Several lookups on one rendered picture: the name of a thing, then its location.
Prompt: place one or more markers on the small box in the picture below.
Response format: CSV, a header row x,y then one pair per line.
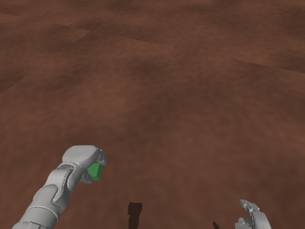
x,y
95,171

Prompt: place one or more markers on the left robot hand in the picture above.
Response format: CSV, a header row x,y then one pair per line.
x,y
85,156

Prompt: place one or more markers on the left robot arm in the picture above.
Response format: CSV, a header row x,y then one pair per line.
x,y
52,199

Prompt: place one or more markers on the right robot hand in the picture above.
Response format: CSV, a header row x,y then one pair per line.
x,y
258,219

